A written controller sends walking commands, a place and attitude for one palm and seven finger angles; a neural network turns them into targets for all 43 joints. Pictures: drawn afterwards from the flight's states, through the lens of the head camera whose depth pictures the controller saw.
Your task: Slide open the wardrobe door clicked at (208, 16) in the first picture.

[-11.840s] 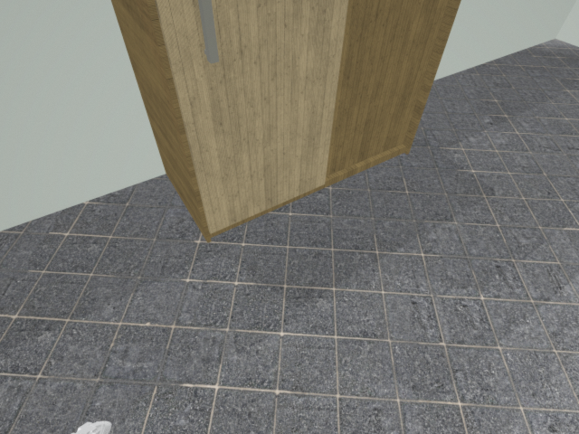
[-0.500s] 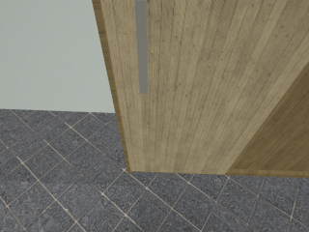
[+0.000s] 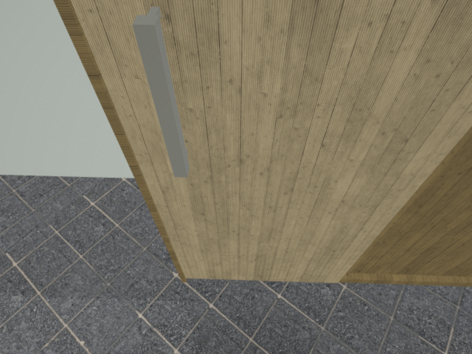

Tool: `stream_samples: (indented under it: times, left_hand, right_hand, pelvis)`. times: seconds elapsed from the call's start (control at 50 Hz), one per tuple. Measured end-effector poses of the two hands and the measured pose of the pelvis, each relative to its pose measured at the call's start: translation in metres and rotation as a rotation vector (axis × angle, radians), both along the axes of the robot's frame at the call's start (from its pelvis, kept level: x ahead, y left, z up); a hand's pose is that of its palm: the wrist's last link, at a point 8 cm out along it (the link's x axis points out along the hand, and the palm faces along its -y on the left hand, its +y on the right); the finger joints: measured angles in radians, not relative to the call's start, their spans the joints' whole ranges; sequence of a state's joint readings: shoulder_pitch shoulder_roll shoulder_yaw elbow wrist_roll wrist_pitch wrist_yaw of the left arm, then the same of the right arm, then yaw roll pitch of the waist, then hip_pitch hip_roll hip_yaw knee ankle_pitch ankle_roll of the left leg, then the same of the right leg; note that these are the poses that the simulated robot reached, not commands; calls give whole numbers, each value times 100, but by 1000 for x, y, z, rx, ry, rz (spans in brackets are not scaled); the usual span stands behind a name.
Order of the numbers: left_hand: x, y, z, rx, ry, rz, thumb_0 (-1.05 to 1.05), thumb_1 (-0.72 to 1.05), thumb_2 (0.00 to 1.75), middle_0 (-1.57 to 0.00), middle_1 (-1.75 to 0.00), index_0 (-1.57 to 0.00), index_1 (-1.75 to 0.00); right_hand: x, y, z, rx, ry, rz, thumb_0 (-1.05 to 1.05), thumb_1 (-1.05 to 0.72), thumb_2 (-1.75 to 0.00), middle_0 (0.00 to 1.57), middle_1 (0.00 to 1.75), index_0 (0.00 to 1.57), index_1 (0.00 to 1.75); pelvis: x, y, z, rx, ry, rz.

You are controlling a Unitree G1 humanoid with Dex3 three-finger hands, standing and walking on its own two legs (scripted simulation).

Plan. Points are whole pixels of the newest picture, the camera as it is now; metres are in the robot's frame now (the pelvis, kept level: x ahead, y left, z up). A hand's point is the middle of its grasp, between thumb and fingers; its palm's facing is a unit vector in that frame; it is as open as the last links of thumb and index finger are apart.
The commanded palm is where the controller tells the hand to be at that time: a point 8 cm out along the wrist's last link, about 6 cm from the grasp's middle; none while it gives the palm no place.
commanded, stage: come to a stop and stand still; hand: left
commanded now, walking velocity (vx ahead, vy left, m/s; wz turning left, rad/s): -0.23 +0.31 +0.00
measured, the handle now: (170, 106) +0.45 +0.12 +0.19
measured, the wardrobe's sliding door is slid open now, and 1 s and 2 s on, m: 0.00 0.00 0.00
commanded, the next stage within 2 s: look again from close up in 1.98 s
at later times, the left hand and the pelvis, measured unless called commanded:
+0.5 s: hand out of the picture +0.05 +0.21 -0.18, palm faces +0.09 -0.97 -0.21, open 7.3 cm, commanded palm none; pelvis +0.01 +0.01 +0.01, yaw +2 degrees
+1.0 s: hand out of the picture -0.01 +0.14 -0.16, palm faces +0.03 -0.98 -0.20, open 7.3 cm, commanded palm none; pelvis -0.01 -0.03 +0.02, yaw +1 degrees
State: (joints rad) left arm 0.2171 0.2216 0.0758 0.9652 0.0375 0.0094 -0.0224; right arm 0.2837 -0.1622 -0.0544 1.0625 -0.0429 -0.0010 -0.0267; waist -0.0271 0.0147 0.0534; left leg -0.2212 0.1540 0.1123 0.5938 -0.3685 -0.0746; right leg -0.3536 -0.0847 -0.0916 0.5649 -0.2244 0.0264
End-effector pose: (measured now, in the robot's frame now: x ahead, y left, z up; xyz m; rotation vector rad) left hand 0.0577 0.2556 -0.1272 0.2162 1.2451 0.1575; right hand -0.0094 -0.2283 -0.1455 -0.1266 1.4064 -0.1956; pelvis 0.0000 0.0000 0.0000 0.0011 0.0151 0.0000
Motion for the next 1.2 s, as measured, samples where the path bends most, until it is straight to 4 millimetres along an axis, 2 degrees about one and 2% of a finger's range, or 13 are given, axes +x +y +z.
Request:
stream_samples:
  times: [0.04,0.1,0.2,0.28,0.34,0.4,0.44,0.52,0.64,0.82,0.98,1.1,1.2]
  left_hand:
    - [13,-9,1,22,-24,4,1,92,90,-20,-30,-20,-30]
    - [25,-23,5,28,-37,5,0,92,90,-20,-30,-20,-30]
    - [30,-42,4,-4,-35,23,0,91,89,-20,-30,-20,-30]
    - [20,-43,-2,-28,-21,48,0,91,89,-21,-30,-21,-30]
    - [10,-32,-10,-38,-3,62,0,91,89,-21,-30,-21,-30]
    - [-1,-15,-22,-52,14,81,0,91,89,-21,-30,-21,-30]
    - [-9,-6,-24,-50,33,94,0,91,89,-21,-30,-21,-30]
    - [-25,6,-14,-45,69,101,0,91,89,-20,-30,-20,-30]
    - [-45,5,-4,-48,125,84,0,91,90,-20,-30,-20,-30]
    - [-53,-29,-1,-30,108,51,0,91,90,-20,-30,-20,-30]
    - [-69,-61,0,-49,115,52,1,92,89,-20,-30,-20,-30]
    - [-85,-79,-3,-74,143,78,1,92,89,-20,-30,-20,-30]
    - [-98,-93,-6,-99,173,99,0,91,89,-20,-30,-20,-30]
  right_hand:
    - [8,-16,-6,-4,20,0,1,-90,-90,20,30,21,30]
    - [27,-34,-3,-23,12,6,1,-90,-90,20,30,20,30]
    - [64,-46,8,-47,-39,50,1,-91,-90,20,30,20,30]
    - [93,-40,16,-57,-94,91,1,-91,-90,20,30,20,30]
    - [109,-27,22,-61,-147,115,1,-91,-90,20,30,20,30]
    - [114,-11,23,-70,-201,135,1,-91,-90,20,30,20,30]
    - [111,2,25,-64,-205,146,0,-91,-90,20,30,20,30]
    - [101,23,32,-43,-193,142,0,-91,-90,20,30,20,30]
    - [81,19,36,-46,-176,108,0,-93,-90,21,30,21,30]
    - [16,-8,14,-5,-54,28,0,-91,-90,20,30,21,30]
    - [-37,-10,10,49,53,-1,1,-91,-90,20,30,20,30]
    - [-61,-6,9,76,120,-8,1,-91,-90,20,30,20,30]
    - [-66,-5,10,81,141,-10,1,-91,-90,20,30,20,30]
  pelvis:
    - [7,-9,-3,-14,-3,4]
    - [15,-17,0,-13,-11,12]
    - [19,-21,6,0,-17,22]
    - [15,-15,7,-2,-15,30]
    - [12,-7,6,-5,-14,36]
    - [9,5,-2,-20,-15,43]
    - [7,10,-1,-13,-23,37]
    - [6,16,10,-14,-18,32]
    - [3,17,19,-21,-9,20]
    - [-10,-6,13,8,-20,7]
    - [-14,-27,16,6,-48,12]
    - [-15,-36,15,2,-50,20]
    - [-14,-39,15,0,-46,24]
